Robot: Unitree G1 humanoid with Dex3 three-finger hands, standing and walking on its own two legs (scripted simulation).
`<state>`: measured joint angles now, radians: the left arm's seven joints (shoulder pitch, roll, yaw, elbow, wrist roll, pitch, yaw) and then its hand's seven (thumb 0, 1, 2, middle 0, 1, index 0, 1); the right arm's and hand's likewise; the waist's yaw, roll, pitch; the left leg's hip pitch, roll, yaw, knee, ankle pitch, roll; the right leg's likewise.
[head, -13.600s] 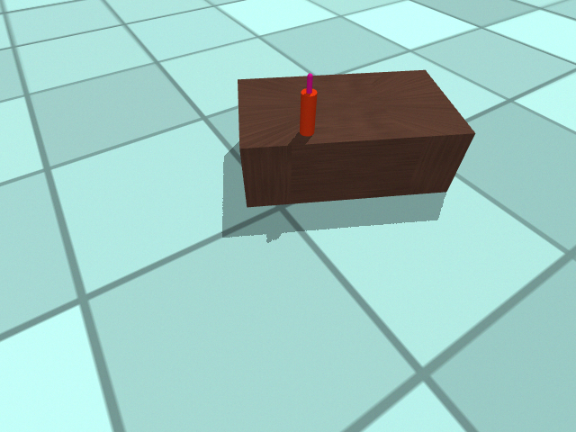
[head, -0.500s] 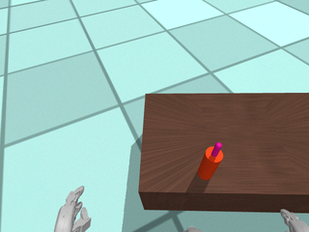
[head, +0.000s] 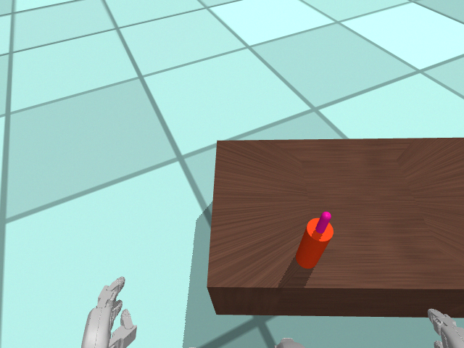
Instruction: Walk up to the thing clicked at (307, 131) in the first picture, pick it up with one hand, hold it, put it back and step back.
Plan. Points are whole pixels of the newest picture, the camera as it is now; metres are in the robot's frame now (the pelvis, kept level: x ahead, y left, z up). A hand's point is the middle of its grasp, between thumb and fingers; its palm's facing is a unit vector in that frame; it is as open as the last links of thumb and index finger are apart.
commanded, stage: go down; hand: right
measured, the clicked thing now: (315, 239) +0.42 -0.18 -0.22
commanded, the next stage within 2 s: approach in 1.12 s
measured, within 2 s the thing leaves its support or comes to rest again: neither
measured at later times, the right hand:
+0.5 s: hand (443, 280) +0.26 -0.33 -0.02, palm faces +0.11 +0.97 -0.20, open 17.4 cm
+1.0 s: hand (452, 244) +0.31 -0.35 +0.00, palm faces +0.12 +0.98 -0.13, open 17.7 cm
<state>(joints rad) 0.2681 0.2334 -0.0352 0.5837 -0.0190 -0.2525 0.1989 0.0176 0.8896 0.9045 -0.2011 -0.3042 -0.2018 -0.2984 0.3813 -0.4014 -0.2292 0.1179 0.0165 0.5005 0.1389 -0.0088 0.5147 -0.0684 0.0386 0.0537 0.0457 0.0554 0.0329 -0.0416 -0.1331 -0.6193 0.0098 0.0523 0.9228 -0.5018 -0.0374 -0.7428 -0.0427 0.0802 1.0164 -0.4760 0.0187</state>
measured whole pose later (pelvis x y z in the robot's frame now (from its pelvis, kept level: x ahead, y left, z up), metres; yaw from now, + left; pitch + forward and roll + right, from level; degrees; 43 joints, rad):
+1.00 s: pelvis -0.02 +0.00 +0.00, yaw +2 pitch +15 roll +3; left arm 0.32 0.30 -0.05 0.68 0.01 -0.17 0.12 0.01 0.90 0.91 -0.20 -0.30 -0.20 -0.29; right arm -0.36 -0.72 -0.56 1.06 0.08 -0.15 0.53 -0.01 0.60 -0.06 0.03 0.06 0.04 0.06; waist 0.07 0.01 -0.07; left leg -0.71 0.00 0.03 0.90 -0.44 -0.03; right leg -0.82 -0.05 0.06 0.98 -0.42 0.02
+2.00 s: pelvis -0.09 +0.00 -0.27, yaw +8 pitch +33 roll +7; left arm 0.14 0.26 -0.09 0.66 0.09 -0.10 0.00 0.01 0.90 0.90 -0.19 -0.30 -0.20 -0.29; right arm -0.75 -0.63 -0.66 1.04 0.15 -0.47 0.53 -0.02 0.60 -0.01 0.06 0.04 0.05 0.04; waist 0.11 -0.01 -0.15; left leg -1.88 -0.04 0.04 2.00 -0.70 -0.05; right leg -2.00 -0.05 0.14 2.05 -0.64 0.03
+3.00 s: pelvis -0.09 +0.01 -0.28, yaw +7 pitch +35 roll +4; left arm 0.13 0.27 -0.01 0.64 0.06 0.00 -0.03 0.01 0.89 0.91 -0.20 -0.30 -0.20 -0.30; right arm -0.71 -0.42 -0.46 0.86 0.15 -0.45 0.26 -0.01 0.45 -0.02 0.33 0.13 0.30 0.13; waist 0.09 -0.01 -0.18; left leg -1.93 -0.04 0.02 2.04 -0.72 -0.03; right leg -2.02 -0.05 0.13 2.06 -0.65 0.05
